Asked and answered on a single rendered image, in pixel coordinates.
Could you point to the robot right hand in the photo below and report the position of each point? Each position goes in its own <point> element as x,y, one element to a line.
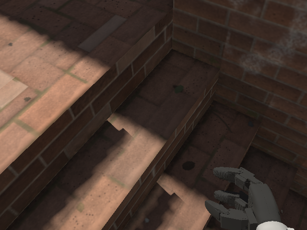
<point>257,207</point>

